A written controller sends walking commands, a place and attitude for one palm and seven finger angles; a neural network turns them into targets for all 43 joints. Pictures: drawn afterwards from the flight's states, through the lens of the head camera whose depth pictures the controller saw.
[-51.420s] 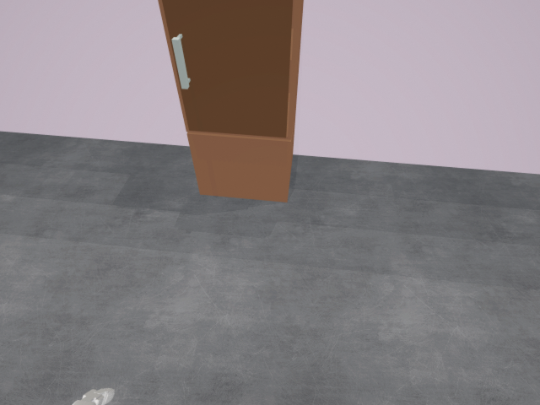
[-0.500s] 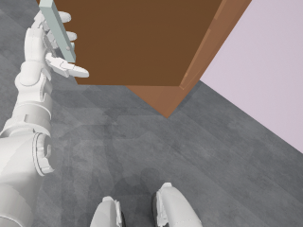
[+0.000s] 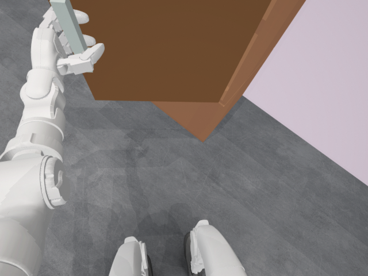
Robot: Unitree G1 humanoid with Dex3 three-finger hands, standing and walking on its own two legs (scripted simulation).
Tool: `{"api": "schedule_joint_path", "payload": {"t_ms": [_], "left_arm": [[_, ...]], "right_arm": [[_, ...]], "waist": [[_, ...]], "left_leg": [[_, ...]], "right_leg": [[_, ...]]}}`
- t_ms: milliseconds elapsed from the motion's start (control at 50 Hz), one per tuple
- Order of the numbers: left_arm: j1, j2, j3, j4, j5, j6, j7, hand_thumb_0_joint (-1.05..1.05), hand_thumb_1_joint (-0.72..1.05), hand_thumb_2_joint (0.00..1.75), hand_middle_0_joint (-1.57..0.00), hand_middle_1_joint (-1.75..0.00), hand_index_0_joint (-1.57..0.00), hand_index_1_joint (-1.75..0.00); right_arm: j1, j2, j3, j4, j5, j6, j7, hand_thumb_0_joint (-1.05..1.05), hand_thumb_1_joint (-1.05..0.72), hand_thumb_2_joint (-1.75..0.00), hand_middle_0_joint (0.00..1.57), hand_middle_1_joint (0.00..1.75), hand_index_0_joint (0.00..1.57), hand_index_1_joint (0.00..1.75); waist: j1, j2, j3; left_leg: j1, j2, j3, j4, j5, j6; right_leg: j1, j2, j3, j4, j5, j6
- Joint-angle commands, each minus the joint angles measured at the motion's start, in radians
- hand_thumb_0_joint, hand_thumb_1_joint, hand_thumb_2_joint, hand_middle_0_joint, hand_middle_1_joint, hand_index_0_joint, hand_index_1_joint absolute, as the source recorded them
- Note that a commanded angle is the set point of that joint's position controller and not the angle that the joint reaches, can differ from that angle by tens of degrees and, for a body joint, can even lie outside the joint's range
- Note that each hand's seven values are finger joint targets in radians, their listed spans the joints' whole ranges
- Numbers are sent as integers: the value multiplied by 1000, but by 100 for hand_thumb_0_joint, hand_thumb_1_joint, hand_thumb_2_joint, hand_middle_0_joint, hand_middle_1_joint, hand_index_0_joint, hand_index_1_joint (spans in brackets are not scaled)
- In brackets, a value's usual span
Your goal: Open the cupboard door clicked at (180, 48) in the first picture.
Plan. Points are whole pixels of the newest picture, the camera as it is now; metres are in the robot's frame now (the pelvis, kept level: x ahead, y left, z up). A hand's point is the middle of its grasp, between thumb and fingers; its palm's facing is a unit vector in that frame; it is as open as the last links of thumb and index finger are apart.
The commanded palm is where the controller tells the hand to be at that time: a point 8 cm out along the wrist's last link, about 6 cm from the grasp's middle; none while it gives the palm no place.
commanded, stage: close the thumb around the handle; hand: left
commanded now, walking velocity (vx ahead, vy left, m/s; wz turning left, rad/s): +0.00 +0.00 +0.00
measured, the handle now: (77, 31) +0.61 +0.15 +0.06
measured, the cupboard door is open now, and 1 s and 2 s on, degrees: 42 68 79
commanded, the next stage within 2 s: pull the door open along its arc in 0.22 s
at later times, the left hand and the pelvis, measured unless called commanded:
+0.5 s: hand (85, 53) +0.55 +0.13 +0.06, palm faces -0.09 -1.00 -0.02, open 5.9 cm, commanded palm +0.52 +0.17 +0.06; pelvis +0.00 +0.00 +0.00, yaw -1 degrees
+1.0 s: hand (114, 130) +0.38 +0.08 +0.07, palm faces +0.10 -0.99 +0.08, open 6.4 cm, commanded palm +0.33 +0.17 +0.06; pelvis +0.03 -0.01 +0.03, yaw -1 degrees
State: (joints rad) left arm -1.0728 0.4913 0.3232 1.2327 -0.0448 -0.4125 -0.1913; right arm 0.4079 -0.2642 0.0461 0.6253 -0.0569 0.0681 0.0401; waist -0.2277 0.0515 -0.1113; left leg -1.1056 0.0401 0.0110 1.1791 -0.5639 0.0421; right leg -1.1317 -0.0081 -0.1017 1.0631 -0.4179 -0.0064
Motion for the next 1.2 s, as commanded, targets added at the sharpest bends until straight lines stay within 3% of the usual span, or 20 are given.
{"api": "schedule_joint_path", "payload": {"t_ms": [0, 20, 100, 140, 180, 300, 320, 360, 400, 580, 640, 700, 760, 780, 800, 820, 940, 1080, 1160, 1180], "left_arm": [[-524, 159, -7, -188, 12, -57, -15, 0, 90, 90, -40, -135, -40, -135], [-506, 179, 5, -175, 19, -52, -16, 0, 90, 90, -40, -135, -40, -135], [-547, 139, -32, -209, 16, -54, -17, 0, 90, 90, -40, -135, -40, -135], [-518, 123, -31, -213, 9, -50, -17, 0, 90, 90, -40, -135, -40, -135], [-530, 155, -12, -234, 10, -56, -14, 0, 90, 90, -40, -135, -40, -135], [-504, 128, -31, -231, 10, -51, -14, 0, 90, 90, -40, -135, -40, -135], [-481, 250, 63, -216, 18, -52, -10, 0, 90, 90, -40, -135, -40, -135], [-441, 260, 67, -221, 17, -53, -17, 0, 90, 90, -40, -135, -40, -135], [-369, 209, 42, -221, 8, -50, -33, 0, 90, 90, -40, -135, -40, -135], [-62, 167, 57, -413, -56, -49, -60, 0, 90, 90, -40, -135, -40, -135], [110, 91, 24, -464, -82, -35, -61, 0, 90, 90, -40, -135, -40, -135], [282, 54, 11, -588, -104, -40, -58, 0, 90, 90, -40, -135, -40, -135], [497, -50, -55, -753, -134, -45, -54, 0, 90, 90, -40, -135, -40, -135], [542, -89, 71, -837, -203, -53, 88, 0, 90, 90, -40, -135, -40, -135], [623, -189, -26, -864, -183, -52, 158, 0, 90, 90, -40, -135, -40, -135], [684, -223, -46, -904, -176, -51, 205, 0, 90, 90, -40, -135, -40, -135], [891, -301, -108, -1092, -42, -74, 459, 0, 90, 90, -40, -135, -40, -135], [928, -440, -255, -1149, 94, -76, 674, 0, 90, 90, -40, -135, -40, -135], [942, -493, -334, -1129, 131, -65, 709, 0, 90, 90, -40, -135, -40, -135], [923, -506, -362, -1137, 145, -67, 708, 0, 90, 90, -40, -135, -40, -135]], "right_arm": [[226, -193, -64, -12, 1, -9, -12, 0, -90, -90, 20, 30, 20, 30], [227, -194, -63, -16, 3, -8, -14, 0, -90, -90, 20, 30, 20, 30], [229, -192, -63, -15, -2, -10, -12, 0, -90, -90, 20, 30, 20, 30], [231, -191, -67, -17, -3, -10, -8, 0, -90, -90, 20, 30, 20, 30], [235, -195, -67, -17, -4, -7, -9, 0, -90, -90, 20, 30, 20, 30], [232, -189, -67, -18, 0, -5, -6, 0, -90, -90, 20, 30, 20, 30], [233, -199, -66, -17, 0, -2, -11, 0, -90, -90, 20, 30, 20, 30], [232, -196, -61, -37, 5, -1, -12, 0, -90, -90, 20, 30, 20, 30], [217, -185, -60, -47, 10, -2, -9, 0, -90, -90, 20, 30, 20, 30], [180, -174, -78, -112, 34, 3, -4, 0, -90, -90, 20, 30, 20, 30], [147, -164, -85, -141, 47, 3, 0, 0, -90, -90, 20, 30, 20, 30], [116, -156, -94, -166, 56, -7, 5, 0, -90, -90, 20, 30, 20, 30], [74, -139, -100, -204, 64, -25, 17, 0, -90, -90, 20, 30, 20, 30], [45, -111, -104, -212, 59, -39, 22, 0, -90, -90, 20, 30, 20, 30], [23, -105, -101, -209, 54, -51, 35, 0, -90, -90, 20, 30, 20, 30], [9, -101, -102, -212, 56, -58, 43, 0, -90, -90, 20, 30, 20, 30], [-76, -68, -105, -230, 25, -58, 48, 0, -90, -90, 20, 30, 20, 30], [-183, -17, -90, -225, -5, -52, 10, 0, -90, -90, 20, 30, 20, 30], [-210, -5, -84, -207, -13, -58, -10, 0, -90, -90, 20, 30, 20, 30], [-219, -5, -84, -202, -15, -61, -13, 0, -90, -90, 20, 30, 20, 30]], "waist": [[-67, 117, -529], [-55, 126, -525], [-64, 191, -566], [-56, 188, -588], [-56, 191, -609], [-54, 153, -577], [-31, 150, -572], [-19, 148, -582], [-5, 130, -569], [76, 92, -617], [98, 6, -553], [138, 9, -559], [177, 11, -543], [234, -2, -521], [221, 17, -504], [222, -10, -470], [256, -94, -414], [266, -94, -366], [242, -149, -346], [238, -123, -350]], "left_leg": [[382, -12, -97, -114, 510, -27], [369, -13, -96, -116, 499, -27], [441, -7, -113, -108, 565, -38], [462, -6, -111, -104, 599, -41], [473, -3, -117, -101, 627, -43], [432, -9, -104, -113, 581, -33], [403, -8, -95, -111, 562, -32], [378, -17, -84, -121, 554, -25], [374, -18, -75, -129, 560, -26], [415, -20, -45, -178, 657, -25], [353, -30, -17, -210, 603, -16], [363, -29, -3, -233, 648, -15], [376, -29, 9, -258, 705, -12], [372, -26, 17, -268, 700, -32], [393, -27, 18, -271, 695, -40], [403, -23, 17, -275, 700, -46], [365, -39, 25, -284, 578, -53], [369, -56, 16, -277, 452, -55], [361, -62, 10, -271, 391, -48], [365, -62, 12, -270, 376, -48]], "right_leg": [[243, 52, 43, -73, 315, -18], [247, 52, 45, -72, 307, -21], [198, 50, 38, -61, 314, -23], [205, 53, 35, -62, 333, -22], [212, 51, 37, -58, 349, -21], [252, 54, 40, -70, 357, -21], [278, 54, 45, -69, 355, -23], [322, 55, 54, -68, 378, -25], [345, 55, 52, -74, 393, -24], [490, 54, 59, -97, 514, -22], [564, 51, 64, -119, 538, -19], [615, 40, 70, -119, 585, -22], [659, 28, 74, -125, 631, -28], [651, 35, 55, -138, 612, -22], [634, 34, 51, -139, 592, -21], [619, 32, 41, -147, 577, -21], [690, 15, 57, -131, 576, -31], [667, 1, 79, -140, 474, -30], [676, -4, 99, -172, 440, -23], [667, -9, 102, -172, 425, -21]]}}
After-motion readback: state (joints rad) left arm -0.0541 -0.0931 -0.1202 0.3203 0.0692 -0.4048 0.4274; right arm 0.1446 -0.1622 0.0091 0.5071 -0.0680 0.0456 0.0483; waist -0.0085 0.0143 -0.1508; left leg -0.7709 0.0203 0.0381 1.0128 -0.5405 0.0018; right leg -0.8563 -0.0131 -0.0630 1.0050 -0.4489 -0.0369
